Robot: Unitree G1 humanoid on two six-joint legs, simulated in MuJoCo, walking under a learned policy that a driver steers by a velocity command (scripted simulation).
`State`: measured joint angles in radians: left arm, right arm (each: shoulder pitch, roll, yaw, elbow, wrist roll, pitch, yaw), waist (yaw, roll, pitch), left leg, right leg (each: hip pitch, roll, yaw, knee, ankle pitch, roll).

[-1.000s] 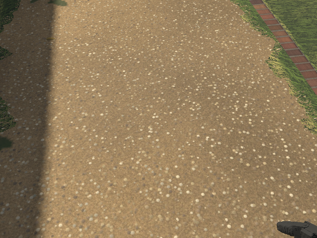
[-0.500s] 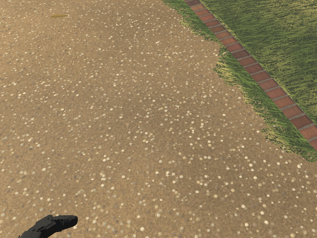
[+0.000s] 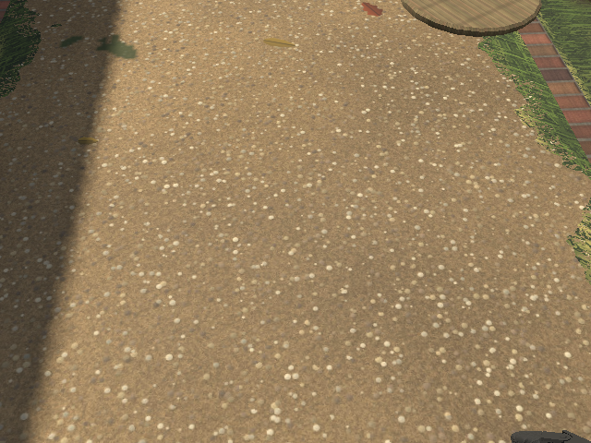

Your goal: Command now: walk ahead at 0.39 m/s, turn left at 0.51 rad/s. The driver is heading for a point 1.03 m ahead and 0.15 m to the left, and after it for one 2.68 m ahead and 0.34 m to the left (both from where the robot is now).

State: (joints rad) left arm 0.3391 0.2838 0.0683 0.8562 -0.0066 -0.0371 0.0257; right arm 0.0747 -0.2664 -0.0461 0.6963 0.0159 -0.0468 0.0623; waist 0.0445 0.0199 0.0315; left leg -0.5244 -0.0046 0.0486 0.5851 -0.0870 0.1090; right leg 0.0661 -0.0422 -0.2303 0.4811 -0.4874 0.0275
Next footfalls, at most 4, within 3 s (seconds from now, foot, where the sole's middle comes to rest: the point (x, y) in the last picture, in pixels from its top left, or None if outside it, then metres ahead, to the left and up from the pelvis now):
0.48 right None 0.33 -0.09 -0.75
0.84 left None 0.18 0.13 -0.75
1.88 left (192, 366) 0.61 0.30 -0.75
2.40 right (262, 256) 0.93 0.16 -0.75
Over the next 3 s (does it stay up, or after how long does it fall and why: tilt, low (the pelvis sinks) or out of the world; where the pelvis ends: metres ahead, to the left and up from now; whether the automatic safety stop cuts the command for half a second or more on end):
stays up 0.84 0.27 0.02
